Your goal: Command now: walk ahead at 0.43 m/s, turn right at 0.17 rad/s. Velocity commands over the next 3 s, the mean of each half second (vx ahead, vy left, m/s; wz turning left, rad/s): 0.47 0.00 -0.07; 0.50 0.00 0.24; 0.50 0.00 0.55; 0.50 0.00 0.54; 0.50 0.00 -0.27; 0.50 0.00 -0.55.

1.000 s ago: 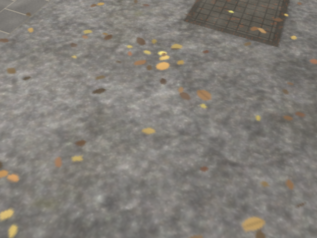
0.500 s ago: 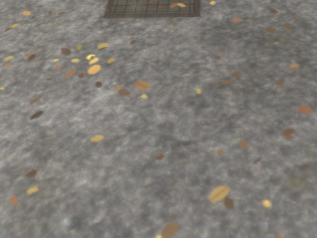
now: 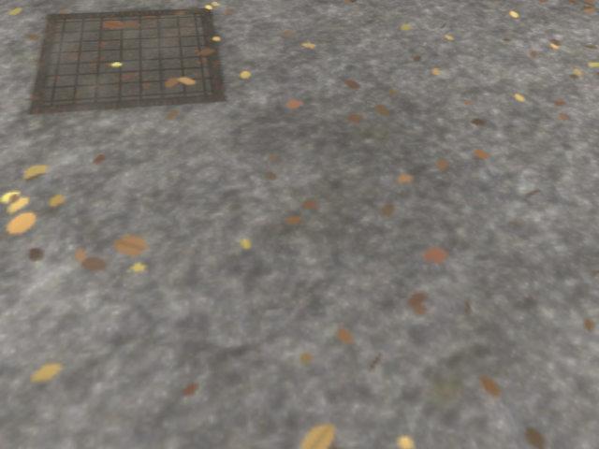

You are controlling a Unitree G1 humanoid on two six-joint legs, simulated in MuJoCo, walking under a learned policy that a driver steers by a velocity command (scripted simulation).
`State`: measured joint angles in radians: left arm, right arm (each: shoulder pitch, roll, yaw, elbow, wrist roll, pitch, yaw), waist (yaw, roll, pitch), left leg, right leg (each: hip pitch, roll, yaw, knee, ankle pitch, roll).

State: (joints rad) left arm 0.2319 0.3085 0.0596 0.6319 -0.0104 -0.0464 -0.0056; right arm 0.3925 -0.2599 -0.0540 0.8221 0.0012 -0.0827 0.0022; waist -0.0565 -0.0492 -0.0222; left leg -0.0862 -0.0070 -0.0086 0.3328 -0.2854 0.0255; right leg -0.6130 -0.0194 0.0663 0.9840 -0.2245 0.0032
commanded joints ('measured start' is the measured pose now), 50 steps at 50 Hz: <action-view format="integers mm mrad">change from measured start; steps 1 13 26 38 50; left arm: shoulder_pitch -182 250 50 149 -75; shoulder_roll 16 255 116 124 68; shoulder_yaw -6 69 29 23 -1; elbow -120 -19 58 96 -7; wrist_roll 1 13 3 35 30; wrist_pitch -34 -29 -58 -5 -47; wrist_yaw -11 -19 -8 34 16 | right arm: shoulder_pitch -28 123 -264 7 -101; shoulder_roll -172 -62 -85 -271 -197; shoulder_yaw -33 21 10 -64 -43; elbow -61 -85 -160 -152 -176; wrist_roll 9 9 2 16 11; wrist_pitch -9 -10 1 8 5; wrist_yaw -8 -9 15 34 0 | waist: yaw -29 152 77 -67 46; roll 161 -259 1 111 95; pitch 102 -410 88 -230 21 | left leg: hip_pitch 28 -546 -568 148 -130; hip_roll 203 -31 137 130 142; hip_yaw -165 -78 -22 -168 -294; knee -192 891 434 225 -134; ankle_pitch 147 -284 338 293 343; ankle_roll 161 -9 -51 158 252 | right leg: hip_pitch -144 1044 430 430 -23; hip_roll -41 -394 -147 -119 -65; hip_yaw -51 681 25 -162 6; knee -146 -635 -867 -61 -108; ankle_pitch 116 -132 261 483 92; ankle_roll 25 -326 -227 -60 63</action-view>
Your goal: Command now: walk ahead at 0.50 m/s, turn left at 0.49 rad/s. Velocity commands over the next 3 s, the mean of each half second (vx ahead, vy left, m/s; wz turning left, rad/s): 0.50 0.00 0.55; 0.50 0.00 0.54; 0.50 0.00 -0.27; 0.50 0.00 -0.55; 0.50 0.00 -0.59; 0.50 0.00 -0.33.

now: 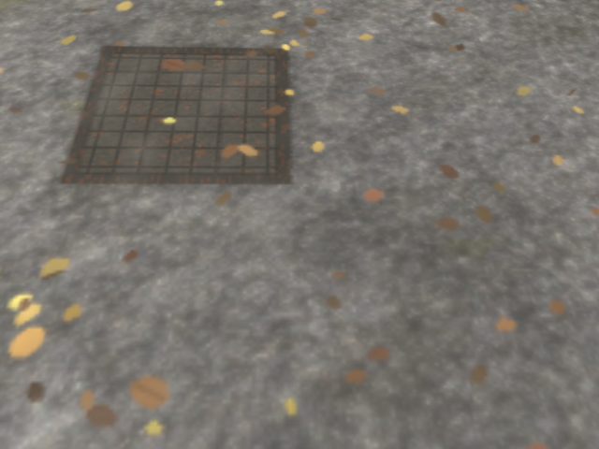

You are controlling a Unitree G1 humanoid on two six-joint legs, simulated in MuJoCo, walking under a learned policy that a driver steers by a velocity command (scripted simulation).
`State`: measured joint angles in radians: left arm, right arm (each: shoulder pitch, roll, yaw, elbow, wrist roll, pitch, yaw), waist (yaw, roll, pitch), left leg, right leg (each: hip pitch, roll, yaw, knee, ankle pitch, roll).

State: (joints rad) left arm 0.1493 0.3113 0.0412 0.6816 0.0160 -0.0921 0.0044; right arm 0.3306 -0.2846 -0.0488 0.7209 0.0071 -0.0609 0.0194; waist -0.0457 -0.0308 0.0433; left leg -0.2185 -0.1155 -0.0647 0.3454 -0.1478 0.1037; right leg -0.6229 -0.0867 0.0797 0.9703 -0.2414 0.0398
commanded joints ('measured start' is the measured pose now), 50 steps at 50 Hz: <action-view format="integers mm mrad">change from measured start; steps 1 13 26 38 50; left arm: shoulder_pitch -31 118 77 143 46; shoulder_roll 57 179 117 207 74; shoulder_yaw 14 72 60 79 18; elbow -64 -50 47 100 22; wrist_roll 3 -3 -12 -51 -10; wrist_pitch -4 -50 -23 34 6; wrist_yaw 4 -10 -7 14 -11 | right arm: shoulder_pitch -26 15 -127 -3 -77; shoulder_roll -175 -86 -66 -189 -144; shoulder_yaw -49 -25 -21 -91 -43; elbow -69 -68 -159 -167 -124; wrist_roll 8 2 15 14 -10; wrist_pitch -13 24 39 45 -16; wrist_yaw -22 -35 -7 23 -13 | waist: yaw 22 141 72 -82 47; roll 82 77 -43 -32 81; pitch -39 -248 -12 -165 -59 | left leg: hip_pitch -7 -43 -505 99 31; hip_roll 231 147 234 44 277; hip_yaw -218 -267 -22 161 -146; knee -140 415 620 206 -151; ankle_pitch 188 69 6 23 302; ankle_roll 155 6 -125 57 174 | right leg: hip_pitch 3 663 540 576 -11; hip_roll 14 -78 -167 -140 -56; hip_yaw -7 132 -17 -287 -38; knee -171 -531 -816 -244 -17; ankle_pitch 180 151 292 873 121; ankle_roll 31 -137 -234 -102 27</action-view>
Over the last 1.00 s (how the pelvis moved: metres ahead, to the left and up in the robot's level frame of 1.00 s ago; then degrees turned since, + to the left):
0.55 0.00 0.00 9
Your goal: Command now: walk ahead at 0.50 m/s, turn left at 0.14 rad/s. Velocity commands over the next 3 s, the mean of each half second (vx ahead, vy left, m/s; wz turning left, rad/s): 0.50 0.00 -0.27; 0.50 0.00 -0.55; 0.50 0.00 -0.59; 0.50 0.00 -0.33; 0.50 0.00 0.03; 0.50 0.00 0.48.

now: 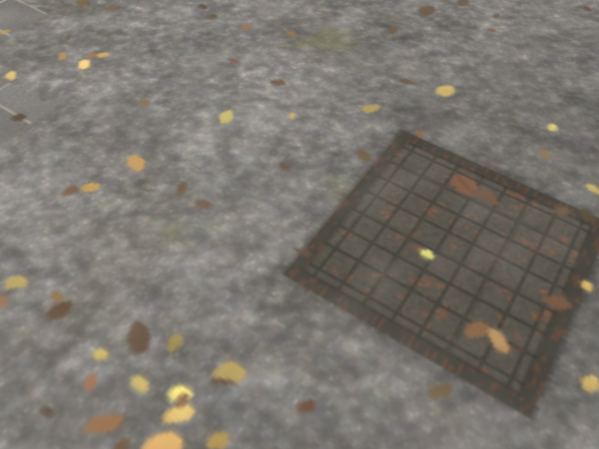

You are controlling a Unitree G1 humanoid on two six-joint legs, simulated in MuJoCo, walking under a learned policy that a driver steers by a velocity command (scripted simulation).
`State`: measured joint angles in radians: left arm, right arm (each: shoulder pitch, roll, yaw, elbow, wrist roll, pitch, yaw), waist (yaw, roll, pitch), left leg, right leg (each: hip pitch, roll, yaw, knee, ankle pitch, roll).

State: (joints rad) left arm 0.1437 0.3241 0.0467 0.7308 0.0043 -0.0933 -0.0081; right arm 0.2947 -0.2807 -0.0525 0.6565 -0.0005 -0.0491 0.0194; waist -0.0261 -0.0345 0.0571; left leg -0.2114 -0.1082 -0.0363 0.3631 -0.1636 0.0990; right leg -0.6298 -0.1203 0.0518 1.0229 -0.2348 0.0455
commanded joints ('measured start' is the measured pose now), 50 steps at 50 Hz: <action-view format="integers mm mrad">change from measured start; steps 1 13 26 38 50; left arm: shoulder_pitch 23 -109 116 191 99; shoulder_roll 53 61 122 120 37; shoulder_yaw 9 9 46 56 34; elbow -32 -106 -93 -50 -139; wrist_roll -1 -21 -15 -28 -28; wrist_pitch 7 -1 21 62 75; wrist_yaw -1 -62 -1 25 3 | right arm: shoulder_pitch -33 36 -77 -203 -51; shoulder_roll -148 -196 -112 -146 -117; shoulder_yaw -38 -53 -8 -33 -38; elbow -47 69 -46 -64 30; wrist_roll -2 6 -20 9 -4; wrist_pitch -28 -6 -50 -84 -68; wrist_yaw -16 -29 -23 -7 -18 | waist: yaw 15 -22 18 24 3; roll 88 105 -7 -89 128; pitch -62 -23 -76 -88 -28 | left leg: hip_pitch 25 333 -407 -90 112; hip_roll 255 350 185 102 363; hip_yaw -139 6 -31 -42 -131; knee -174 -40 611 74 -198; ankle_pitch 305 585 -128 119 98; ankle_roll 161 60 -157 -99 92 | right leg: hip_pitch -5 15 431 469 -93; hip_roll -21 102 -30 15 11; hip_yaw -13 -72 290 377 52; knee -131 -470 -798 -579 83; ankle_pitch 189 146 345 179 -23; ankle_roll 19 -118 -350 -203 -26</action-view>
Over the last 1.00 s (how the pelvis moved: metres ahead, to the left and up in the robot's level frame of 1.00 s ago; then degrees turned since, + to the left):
0.50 0.12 0.00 34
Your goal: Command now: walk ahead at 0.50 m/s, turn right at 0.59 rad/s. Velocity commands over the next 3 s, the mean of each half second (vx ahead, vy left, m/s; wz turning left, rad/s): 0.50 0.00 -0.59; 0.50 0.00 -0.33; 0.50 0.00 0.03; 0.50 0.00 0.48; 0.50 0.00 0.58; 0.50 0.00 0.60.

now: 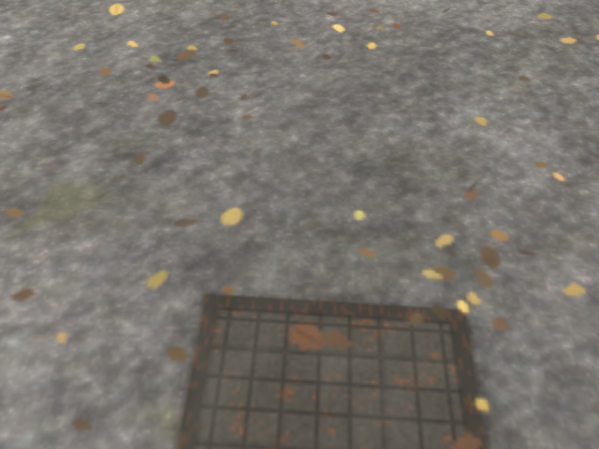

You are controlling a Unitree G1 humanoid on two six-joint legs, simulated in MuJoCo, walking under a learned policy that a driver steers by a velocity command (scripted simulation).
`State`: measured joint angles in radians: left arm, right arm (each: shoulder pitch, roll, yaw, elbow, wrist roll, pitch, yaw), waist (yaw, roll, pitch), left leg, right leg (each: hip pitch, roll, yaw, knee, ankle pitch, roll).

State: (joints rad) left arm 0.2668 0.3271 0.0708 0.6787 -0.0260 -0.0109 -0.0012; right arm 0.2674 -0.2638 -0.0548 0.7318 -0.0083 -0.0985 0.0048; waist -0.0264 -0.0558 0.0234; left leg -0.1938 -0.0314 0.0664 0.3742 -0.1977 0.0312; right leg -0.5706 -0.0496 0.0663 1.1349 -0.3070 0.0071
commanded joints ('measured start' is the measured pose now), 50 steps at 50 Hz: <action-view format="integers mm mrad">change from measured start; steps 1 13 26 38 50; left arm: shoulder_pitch -42 -215 -16 122 7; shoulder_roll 28 50 117 122 26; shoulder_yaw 7 15 35 36 -2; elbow -94 -171 -96 25 -24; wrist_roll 4 8 18 9 19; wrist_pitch -7 -17 -54 -31 -53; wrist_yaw -5 -61 -4 16 3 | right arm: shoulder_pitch -21 35 -84 -272 -4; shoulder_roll -145 -256 -139 -147 -127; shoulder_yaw -40 -70 -18 -16 -15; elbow -35 46 -62 -113 -4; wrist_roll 2 39 -12 10 10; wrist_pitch -18 34 1 -28 -13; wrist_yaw -4 -18 -7 29 18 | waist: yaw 1 -1 11 77 19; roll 138 151 19 -65 155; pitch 9 4 -47 7 -23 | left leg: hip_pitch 105 287 -428 -278 76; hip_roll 292 305 133 53 243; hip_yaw -204 94 -126 -113 -340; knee -216 -27 615 112 -203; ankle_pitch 171 764 -13 162 147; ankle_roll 166 79 -98 -16 202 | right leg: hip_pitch -169 37 360 511 -78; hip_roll -64 47 -91 -133 -50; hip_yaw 37 -152 247 290 9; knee -68 -502 -911 -768 -99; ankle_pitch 80 143 414 358 26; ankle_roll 18 -94 -305 -196 -12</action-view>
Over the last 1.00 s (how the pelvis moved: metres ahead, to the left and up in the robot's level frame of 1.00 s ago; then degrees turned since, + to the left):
0.57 -0.11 0.00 -30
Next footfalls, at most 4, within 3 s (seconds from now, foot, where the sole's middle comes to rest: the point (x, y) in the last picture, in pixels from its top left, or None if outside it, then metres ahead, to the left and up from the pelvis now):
0.30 right None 0.32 -0.17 -0.78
0.80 left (325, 377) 0.66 -0.07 -0.78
1.32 right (458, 321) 0.80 -0.42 -0.78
1.86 left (394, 215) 1.16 -0.30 -0.78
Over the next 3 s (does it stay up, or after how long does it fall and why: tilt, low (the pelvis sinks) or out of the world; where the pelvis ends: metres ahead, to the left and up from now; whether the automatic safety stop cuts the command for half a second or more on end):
stays up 1.58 -0.30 -0.01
